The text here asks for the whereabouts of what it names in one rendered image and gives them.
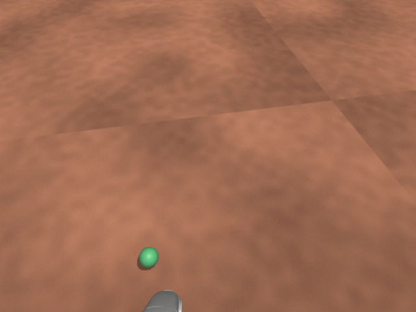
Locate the ball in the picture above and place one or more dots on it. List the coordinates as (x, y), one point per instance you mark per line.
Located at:
(148, 257)

